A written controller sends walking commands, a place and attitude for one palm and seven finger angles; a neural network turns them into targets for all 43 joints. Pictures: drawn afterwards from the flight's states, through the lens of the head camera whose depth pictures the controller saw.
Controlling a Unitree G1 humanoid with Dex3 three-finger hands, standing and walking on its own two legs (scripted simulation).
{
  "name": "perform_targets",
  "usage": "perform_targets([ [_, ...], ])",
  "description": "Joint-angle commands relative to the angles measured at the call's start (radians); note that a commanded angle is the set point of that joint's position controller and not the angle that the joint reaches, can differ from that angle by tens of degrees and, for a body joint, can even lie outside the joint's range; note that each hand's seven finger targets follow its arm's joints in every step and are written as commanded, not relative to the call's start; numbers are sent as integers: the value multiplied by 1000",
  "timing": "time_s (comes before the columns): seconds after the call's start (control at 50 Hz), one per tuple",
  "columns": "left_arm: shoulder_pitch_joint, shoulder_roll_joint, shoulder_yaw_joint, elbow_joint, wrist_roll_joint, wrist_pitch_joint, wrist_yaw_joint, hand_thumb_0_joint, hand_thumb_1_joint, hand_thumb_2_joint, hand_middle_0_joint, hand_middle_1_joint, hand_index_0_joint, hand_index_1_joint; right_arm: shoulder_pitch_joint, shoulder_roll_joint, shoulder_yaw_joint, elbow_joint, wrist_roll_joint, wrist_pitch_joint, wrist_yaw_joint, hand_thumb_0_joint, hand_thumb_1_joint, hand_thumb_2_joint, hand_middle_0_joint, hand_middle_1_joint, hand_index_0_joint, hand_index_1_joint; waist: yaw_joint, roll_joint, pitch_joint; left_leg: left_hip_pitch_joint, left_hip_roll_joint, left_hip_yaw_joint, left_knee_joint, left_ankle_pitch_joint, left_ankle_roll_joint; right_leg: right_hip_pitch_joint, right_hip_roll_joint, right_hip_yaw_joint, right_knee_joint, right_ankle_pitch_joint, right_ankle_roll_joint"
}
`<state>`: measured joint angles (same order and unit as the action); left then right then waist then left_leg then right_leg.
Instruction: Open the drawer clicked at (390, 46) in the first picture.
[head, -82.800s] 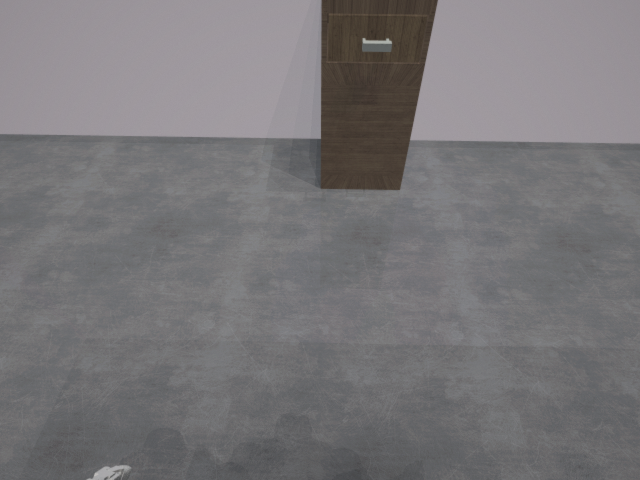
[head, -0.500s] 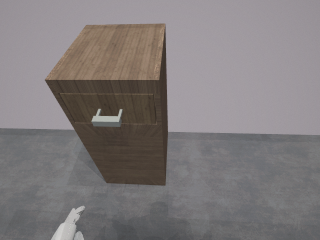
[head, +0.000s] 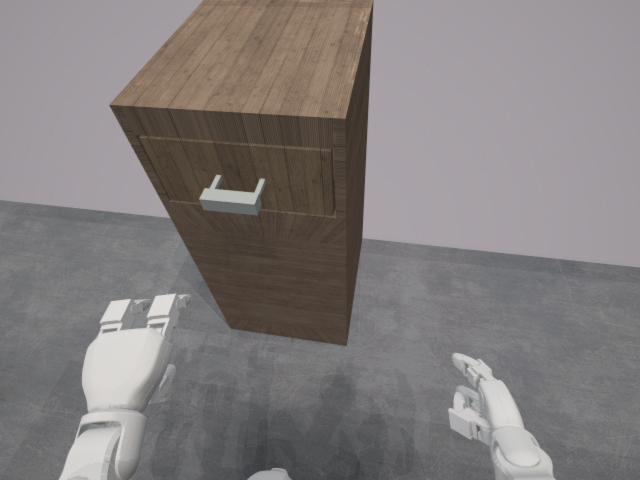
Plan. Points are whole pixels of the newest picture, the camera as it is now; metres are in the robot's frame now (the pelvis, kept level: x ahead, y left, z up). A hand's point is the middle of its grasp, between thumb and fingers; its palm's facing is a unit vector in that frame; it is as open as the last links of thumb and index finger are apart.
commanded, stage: raise the hand with hooked fingers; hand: left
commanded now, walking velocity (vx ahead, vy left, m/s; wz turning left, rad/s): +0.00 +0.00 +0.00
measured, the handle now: (235, 191) +0.56 +0.24 -0.02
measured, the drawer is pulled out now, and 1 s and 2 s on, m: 0.00 0.00 0.00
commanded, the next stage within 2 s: move the hooked fingers above the handle in 1.24 s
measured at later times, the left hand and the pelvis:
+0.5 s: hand (149, 299) +0.29 +0.26 +0.07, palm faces +0.05 -0.10 -0.99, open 12.9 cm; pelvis +0.02 +0.03 +0.03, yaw -2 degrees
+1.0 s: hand (129, 251) +0.32 +0.27 +0.12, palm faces +0.00 -0.08 -1.00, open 13.9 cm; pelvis +0.01 +0.04 +0.04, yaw -1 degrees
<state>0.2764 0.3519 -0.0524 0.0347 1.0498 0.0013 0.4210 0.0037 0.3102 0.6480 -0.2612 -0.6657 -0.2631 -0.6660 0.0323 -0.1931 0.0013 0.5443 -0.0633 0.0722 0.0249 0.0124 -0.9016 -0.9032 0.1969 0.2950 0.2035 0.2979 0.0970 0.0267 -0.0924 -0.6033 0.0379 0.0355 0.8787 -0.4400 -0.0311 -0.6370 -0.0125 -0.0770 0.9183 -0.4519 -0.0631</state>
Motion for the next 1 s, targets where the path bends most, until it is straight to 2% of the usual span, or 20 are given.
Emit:
perform_targets([
  [0.0,-19,136,55,-186,-38,23,-65,0,107,560,-257,-810,-257,-810,-53,-120,-31,-147,12,-32,-27,0,-900,-900,200,300,200,300,-34,-106,-202,113,-83,-5,-159,277,65,292,10,173,-259,436,35],
  [0.02,1,154,78,-188,-38,15,-79,0,83,550,-258,-825,-258,-825,-46,-120,-30,-144,12,-34,-29,0,-900,-900,200,300,200,300,-20,-104,-208,120,-81,-4,-175,290,63,315,10,165,-260,443,34],
  [0.06,-17,178,102,-198,-30,-7,-91,0,37,530,-262,-855,-262,-855,-41,-119,-27,-137,9,-35,-30,0,-900,-900,200,300,200,300,-15,-108,-178,126,-78,-4,-200,292,61,324,8,158,-272,445,34],
  [0.1,-35,202,140,-232,-24,-31,-77,0,-10,510,-265,-885,-265,-885,-36,-118,-32,-138,5,-36,-31,0,-900,-900,200,300,200,300,-1,-73,-190,142,-78,-3,-215,303,61,341,5,153,-277,437,29],
  [0.2,-139,204,161,-249,-30,-56,-23,0,-127,460,-273,-960,-273,-960,-7,-126,-58,-123,9,-42,-31,0,-900,-900,200,300,200,300,-25,-45,-203,194,-75,-4,-223,321,63,306,9,127,-286,407,26],
  [0.24,-161,189,141,-242,-36,-49,-19,0,-173,440,-277,-990,-277,-990,-1,-131,-67,-113,14,-44,-31,0,-900,-900,200,300,200,300,-29,-6,-228,228,-73,-2,-228,342,62,299,12,108,-283,411,24],
  [0.26,-186,187,130,-236,-39,-40,-21,0,-197,430,-278,-1005,-278,-1005,1,-135,-70,-108,17,-43,-32,0,-900,-900,200,300,200,300,-36,-11,-227,244,-69,-2,-232,352,63,293,14,99,-286,413,24],
  [0.28,-216,188,127,-231,-42,-29,-26,0,-220,420,-280,-1020,-280,-1020,-4,-138,-71,-108,20,-43,-33,0,-900,-900,200,300,200,300,-42,-34,-220,245,-68,-6,-236,349,64,289,17,95,-292,392,26],
  [0.32,-227,188,108,-223,-46,-12,-45,0,-267,400,-283,-1050,-283,-1050,-6,-141,-72,-103,27,-43,-36,0,-900,-900,200,300,200,300,-33,2,-209,269,-65,-6,-256,369,63,297,18,82,-297,397,22],
  [0.4,-295,213,102,-240,-49,17,-100,0,-360,360,-290,-1110,-290,-1110,-15,-148,-69,-103,35,-35,-39,0,-900,-900,200,300,200,300,-26,-14,-212,312,-57,-13,-288,426,62,331,19,72,-311,420,22],
  [0.44,-301,215,97,-235,-49,25,-125,0,-407,340,-293,-1140,-293,-1140,-18,-145,-64,-103,38,-32,-38,0,-900,-900,200,300,200,300,-16,18,-195,333,-53,-15,-308,458,59,341,21,63,-319,429,18],
  [0.52,-380,233,100,-205,-49,43,-168,0,-500,300,-300,-1200,-300,-1200,-19,-144,-53,-103,47,-16,-37,0,-900,-900,200,300,200,300,-17,8,-152,351,-47,-18,-347,465,52,356,27,52,-347,410,18],
  [0.56,-413,235,94,-183,-51,50,-190,0,-500,300,-300,-1200,-300,-1200,-19,-141,-49,-100,51,-10,-38,0,-900,-900,200,300,200,300,-19,-6,-156,366,-48,-16,-357,477,53,373,29,51,-361,424,20],
  [0.62,-500,256,94,-184,-57,45,-222,0,-500,300,-300,-1200,-300,-1200,-19,-140,-43,-96,53,-5,-41,0,-900,-900,200,300,200,300,-22,14,-165,394,-50,-16,-376,475,52,397,29,52,-383,420,19],
  [0.7,-587,271,87,-157,-76,29,-271,0,-500,300,-300,-1200,-300,-1200,-15,-142,-36,-91,57,1,-49,0,-900,-900,200,300,200,300,-29,-6,-159,405,-54,-14,-395,454,56,417,27,49,-412,410,23],
  [0.74,-628,289,92,-162,-77,13,-286,0,-500,300,-300,-1200,-300,-1200,-14,-143,-34,-86,55,0,-49,0,-900,-900,200,300,200,300,-30,25,-166,421,-56,-18,-397,476,54,423,28,51,-419,428,20],
  [0.8,-668,313,108,-156,-89,-8,-308,0,-500,300,-300,-1200,-300,-1200,-8,-145,-35,-80,58,1,-50,0,-900,-900,200,300,200,300,-30,32,-193,437,-54,-23,-402,517,53,444,27,47,-424,451,20],
  [0.82,-682,325,116,-147,-95,-14,-313,0,-500,300,-300,-1200,-300,-1200,-5,-146,-35,-76,59,3,-51,0,-900,-900,200,300,200,300,-31,33,-181,437,-54,-27,-408,522,51,444,29,45,-428,453,20],
  [0.86,-613,290,102,-92,-107,-14,-331,0,-500,300,-300,-1200,-300,-1200,5,-149,-40,-77,62,7,-46,0,-900,-900,200,300,200,300,-24,-13,-150,413,-54,-19,-414,522,52,443,30,41,-434,462,22],
  [0.98,-563,316,143,-139,-126,-55,-337,0,-500,300,-300,-1200,-300,-1200,10,-162,-49,-92,59,12,-33,0,-900,-900,200,300,200,300,-8,-27,-177,396,-56,-12,-422,521,54,481,24,52,-439,475,24],
])
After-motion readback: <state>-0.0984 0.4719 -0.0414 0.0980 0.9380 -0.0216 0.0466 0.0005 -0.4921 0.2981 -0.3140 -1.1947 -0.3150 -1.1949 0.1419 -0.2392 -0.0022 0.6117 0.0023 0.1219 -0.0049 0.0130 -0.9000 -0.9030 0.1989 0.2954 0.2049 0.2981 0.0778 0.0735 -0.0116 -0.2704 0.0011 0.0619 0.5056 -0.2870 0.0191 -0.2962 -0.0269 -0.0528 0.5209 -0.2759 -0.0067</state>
